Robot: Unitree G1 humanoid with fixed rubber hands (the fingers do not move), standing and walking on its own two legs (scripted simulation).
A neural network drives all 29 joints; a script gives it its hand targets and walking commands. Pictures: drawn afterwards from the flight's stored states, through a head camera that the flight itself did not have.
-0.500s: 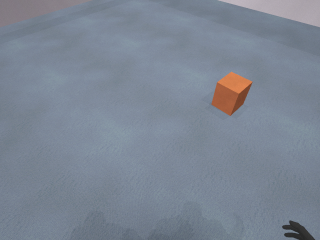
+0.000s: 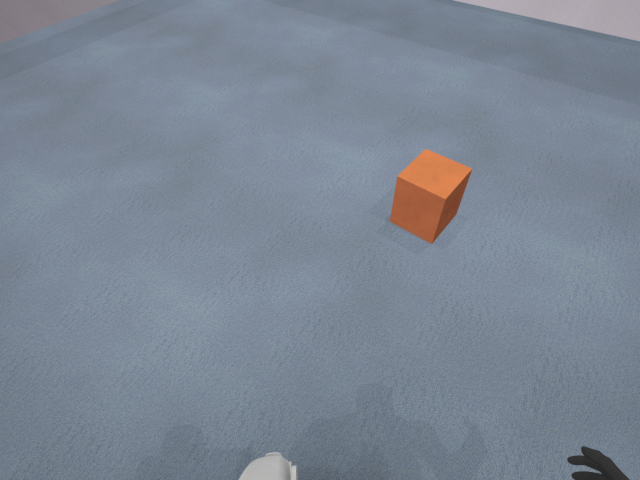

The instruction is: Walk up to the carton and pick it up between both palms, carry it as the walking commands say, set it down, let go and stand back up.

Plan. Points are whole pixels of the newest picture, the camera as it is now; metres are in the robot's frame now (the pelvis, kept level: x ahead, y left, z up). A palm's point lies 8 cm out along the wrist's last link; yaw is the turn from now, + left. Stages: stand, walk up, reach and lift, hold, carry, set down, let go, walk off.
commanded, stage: walk up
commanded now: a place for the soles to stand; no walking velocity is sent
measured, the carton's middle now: (428, 196) +1.22 -0.33 -0.62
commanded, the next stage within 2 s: none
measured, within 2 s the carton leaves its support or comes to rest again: neither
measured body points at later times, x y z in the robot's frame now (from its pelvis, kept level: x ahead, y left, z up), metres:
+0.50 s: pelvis +0.16 +0.00 +0.01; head +0.17 +0.01 +0.46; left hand +0.32 +0.29 -0.09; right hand +0.26 -0.35 -0.06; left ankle +0.12 +0.13 -0.71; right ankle +0.24 -0.13 -0.70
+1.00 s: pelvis +0.30 +0.00 +0.01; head +0.31 +0.03 +0.46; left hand +0.42 +0.30 -0.11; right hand +0.37 -0.34 -0.06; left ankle +0.34 +0.10 -0.71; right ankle +0.27 -0.13 -0.66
